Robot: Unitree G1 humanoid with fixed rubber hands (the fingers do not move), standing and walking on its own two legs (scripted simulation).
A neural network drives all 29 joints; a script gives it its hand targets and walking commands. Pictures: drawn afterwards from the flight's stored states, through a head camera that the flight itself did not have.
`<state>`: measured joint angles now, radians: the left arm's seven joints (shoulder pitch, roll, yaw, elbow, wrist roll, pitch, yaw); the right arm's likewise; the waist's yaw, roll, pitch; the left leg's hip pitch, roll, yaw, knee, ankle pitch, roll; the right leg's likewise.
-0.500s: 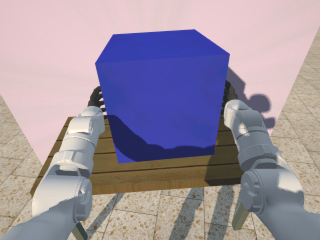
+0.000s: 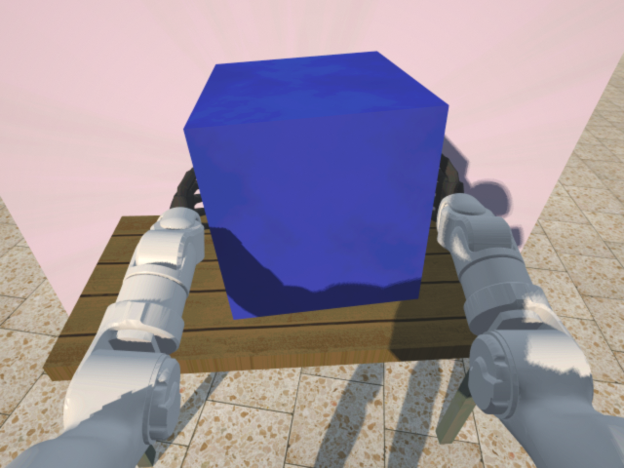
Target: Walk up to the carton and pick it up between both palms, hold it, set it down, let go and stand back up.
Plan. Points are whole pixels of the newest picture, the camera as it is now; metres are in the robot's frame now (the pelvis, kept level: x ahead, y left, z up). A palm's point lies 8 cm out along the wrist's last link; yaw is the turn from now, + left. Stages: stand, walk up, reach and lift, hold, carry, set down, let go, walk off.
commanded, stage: hold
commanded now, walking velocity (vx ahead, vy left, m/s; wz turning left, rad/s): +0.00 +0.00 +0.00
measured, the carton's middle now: (311, 174) +0.48 +0.00 +0.19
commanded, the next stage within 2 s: none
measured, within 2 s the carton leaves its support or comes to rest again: neither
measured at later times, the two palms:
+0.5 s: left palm (193, 214) +0.39 +0.16 +0.19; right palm (457, 207) +0.39 -0.19 +0.20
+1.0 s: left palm (189, 210) +0.39 +0.17 +0.19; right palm (453, 203) +0.39 -0.18 +0.20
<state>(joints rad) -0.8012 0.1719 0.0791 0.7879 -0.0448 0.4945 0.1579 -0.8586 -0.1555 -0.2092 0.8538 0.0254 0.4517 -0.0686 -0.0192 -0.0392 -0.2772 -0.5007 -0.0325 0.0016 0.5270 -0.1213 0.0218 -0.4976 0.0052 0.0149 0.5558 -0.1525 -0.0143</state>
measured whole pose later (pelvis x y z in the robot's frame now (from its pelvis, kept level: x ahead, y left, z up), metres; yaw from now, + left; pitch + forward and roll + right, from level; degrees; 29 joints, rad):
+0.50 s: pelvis +0.00 -0.01 +0.00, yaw +0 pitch +5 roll +1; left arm -0.79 0.14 0.18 0.76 -0.03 0.52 0.16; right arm -0.86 -0.15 -0.21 0.85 0.03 0.46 -0.07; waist -0.02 -0.01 -0.28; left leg -0.47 -0.03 0.00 0.50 -0.11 0.02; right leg -0.48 0.01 0.02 0.55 -0.16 -0.01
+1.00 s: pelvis +0.00 +0.00 +0.00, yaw +0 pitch +5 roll +0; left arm -0.78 0.15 0.16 0.72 -0.03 0.55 0.16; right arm -0.86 -0.15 -0.21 0.85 0.03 0.45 -0.07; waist -0.02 -0.01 -0.28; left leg -0.47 -0.03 0.00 0.49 -0.11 0.02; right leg -0.47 0.01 0.02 0.53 -0.15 -0.01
